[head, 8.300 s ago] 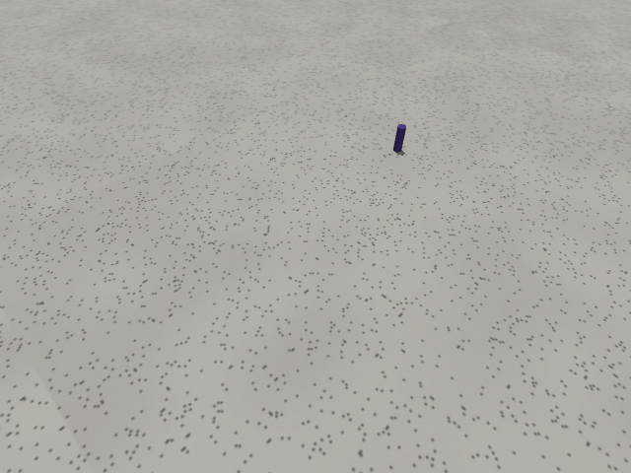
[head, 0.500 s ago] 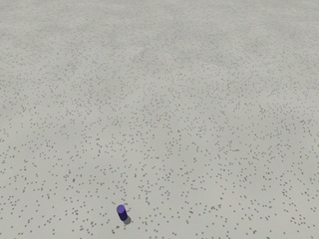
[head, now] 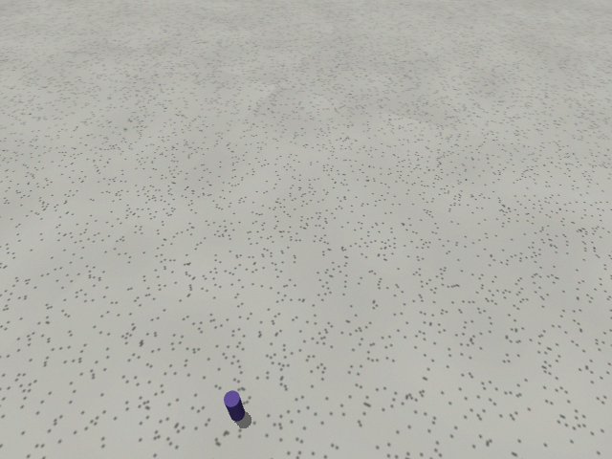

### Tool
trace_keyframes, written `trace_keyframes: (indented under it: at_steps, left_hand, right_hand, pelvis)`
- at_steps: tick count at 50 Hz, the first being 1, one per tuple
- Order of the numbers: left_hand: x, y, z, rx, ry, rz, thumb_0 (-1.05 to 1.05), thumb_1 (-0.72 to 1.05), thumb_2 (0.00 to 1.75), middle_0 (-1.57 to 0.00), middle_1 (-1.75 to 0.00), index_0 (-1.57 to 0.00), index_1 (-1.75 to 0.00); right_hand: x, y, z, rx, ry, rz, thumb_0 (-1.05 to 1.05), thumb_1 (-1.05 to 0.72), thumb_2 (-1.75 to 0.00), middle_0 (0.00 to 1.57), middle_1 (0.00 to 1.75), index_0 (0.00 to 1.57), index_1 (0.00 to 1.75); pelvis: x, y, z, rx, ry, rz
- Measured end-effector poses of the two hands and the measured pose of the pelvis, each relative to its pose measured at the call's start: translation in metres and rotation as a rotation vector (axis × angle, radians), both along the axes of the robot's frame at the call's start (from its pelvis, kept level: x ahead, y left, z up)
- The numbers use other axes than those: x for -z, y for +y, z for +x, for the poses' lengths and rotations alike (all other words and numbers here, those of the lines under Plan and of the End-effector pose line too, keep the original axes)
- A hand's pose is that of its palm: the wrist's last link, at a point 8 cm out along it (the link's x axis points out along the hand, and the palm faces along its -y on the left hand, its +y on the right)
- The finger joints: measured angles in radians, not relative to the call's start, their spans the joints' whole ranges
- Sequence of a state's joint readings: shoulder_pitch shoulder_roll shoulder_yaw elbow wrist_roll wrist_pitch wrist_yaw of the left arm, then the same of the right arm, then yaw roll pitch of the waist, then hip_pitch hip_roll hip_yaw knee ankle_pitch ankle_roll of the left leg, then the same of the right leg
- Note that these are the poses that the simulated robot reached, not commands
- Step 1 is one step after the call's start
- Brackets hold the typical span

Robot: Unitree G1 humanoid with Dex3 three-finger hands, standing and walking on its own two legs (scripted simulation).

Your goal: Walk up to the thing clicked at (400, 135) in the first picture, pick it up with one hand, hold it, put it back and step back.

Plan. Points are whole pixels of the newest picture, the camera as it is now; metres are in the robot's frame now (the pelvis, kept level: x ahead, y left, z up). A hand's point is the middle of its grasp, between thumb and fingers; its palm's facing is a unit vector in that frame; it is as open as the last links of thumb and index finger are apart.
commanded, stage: go down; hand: left
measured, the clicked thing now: (234, 406) +0.40 +0.20 -0.71
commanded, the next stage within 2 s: none
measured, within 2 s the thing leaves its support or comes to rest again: neither
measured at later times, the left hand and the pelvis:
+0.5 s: hand out of the picture +0.14 +0.27 -0.19, palm faces +0.05 -0.94 -0.32, open 16.5 cm; pelvis -0.01 +0.00 -0.06, yaw -1 degrees
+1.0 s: hand out of the picture +0.13 +0.29 -0.22, palm faces +0.10 -0.95 -0.30, open 17.3 cm; pelvis -0.03 +0.00 -0.11, yaw +0 degrees
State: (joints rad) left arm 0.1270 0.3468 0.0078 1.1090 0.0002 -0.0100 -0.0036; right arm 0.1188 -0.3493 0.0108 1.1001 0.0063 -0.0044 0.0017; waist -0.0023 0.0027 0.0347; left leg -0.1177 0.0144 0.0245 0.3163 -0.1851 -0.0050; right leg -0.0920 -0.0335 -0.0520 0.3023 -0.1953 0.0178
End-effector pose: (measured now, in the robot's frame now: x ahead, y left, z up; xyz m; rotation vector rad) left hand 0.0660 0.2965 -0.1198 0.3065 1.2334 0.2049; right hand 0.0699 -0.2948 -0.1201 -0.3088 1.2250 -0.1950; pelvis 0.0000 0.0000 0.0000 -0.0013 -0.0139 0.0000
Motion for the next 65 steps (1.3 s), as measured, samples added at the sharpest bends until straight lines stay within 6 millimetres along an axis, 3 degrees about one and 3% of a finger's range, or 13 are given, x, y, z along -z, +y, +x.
trace_keyframes:
  at_steps: [5,11,19,28,38,49,55,61,65]
  left_hand:
    - [0.005,-0.004,0.04,-0.028,-0.099,-0.017,0.01,0.75,0.75,-0.13,-0.2,-0.13,-0.2]
    - [0.013,0.003,0.079,-0.005,-0.158,-0.015,0.01,0.42,0.44,-0.09,-0.11,-0.09,-0.11]
    - [0.028,0.015,0.073,-0.012,-0.137,-0.012,0.01,-0.06,0.18,-0.09,-0.08,-0.08,-0.07]
    - [0.041,0.02,0.062,-0.012,-0.172,-0.012,0.0,-0.43,0.06,-0.1,-0.07,-0.09,-0.07]
    - [0.047,0.025,0.052,-0.035,-0.174,-0.014,0.0,-0.52,0.04,-0.1,-0.07,-0.1,-0.07]
    - [0.065,0.037,0.051,-0.027,-0.232,-0.032,0.0,-0.54,0.04,-0.11,-0.07,-0.1,-0.07]
    - [0.093,0.056,0.075,-0.024,-0.361,-0.045,0.0,-0.53,0.03,-0.1,-0.07,-0.1,-0.06]
    - [0.126,0.079,0.111,0.009,-0.544,-0.067,0.0,-0.52,0.01,-0.09,-0.04,-0.09,-0.03]
    - [0.148,0.09,0.123,0.022,-0.616,-0.085,0.0,-0.52,0.01,-0.08,-0.03,-0.07,-0.02]
  right_hand:
    - [0.002,0.015,0.008,-0.002,-0.107,0.019,0.01,-0.94,-0.91,0.21,0.3,0.2,0.3]
    - [0.01,0.03,0.0,0.031,-0.146,0.053,0.01,-0.95,-0.91,0.21,0.3,0.2,0.3]
    - [0.023,0.035,0.001,0.044,-0.197,0.056,0.01,-0.91,-0.9,0.21,0.3,0.2,0.3]
    - [0.034,0.034,0.032,-0.004,-0.313,0.019,0.01,-0.88,-0.89,0.21,0.3,0.2,0.3]
    - [0.035,0.044,0.063,-0.061,-0.437,0.005,0.01,-0.87,-0.89,0.21,0.3,0.2,0.3]
    - [0.059,0.047,0.063,-0.099,-0.455,-0.004,0.01,-0.87,-0.89,0.21,0.3,0.2,0.3]
    - [0.094,0.042,0.056,-0.134,-0.424,-0.019,0.01,-0.9,-0.89,0.21,0.3,0.2,0.3]
    - [0.146,0.033,0.048,-0.162,-0.364,-0.04,0.01,-0.91,-0.9,0.21,0.3,0.2,0.3]
    - [0.181,0.029,0.039,-0.169,-0.319,-0.043,0.01,-0.91,-0.9,0.21,0.3,0.2,0.3]
  pelvis:
    - [0.008,-0.001,-0.011,-0.007,0.065,-0.003]
    - [0.021,-0.003,-0.015,0.01,0.138,-0.005]
    - [0.041,0.001,-0.013,0.019,0.205,-0.012]
    - [0.067,0.004,-0.014,0.011,0.252,-0.022]
    - [0.083,0.001,-0.017,0.001,0.285,-0.034]
    - [0.107,0.001,-0.025,0.0,0.346,-0.041]
    - [0.139,0.001,-0.036,0.005,0.42,-0.038]
    - [0.186,0.001,-0.049,0.012,0.498,-0.04]
    - [0.214,0.002,-0.058,0.018,0.535,-0.043]
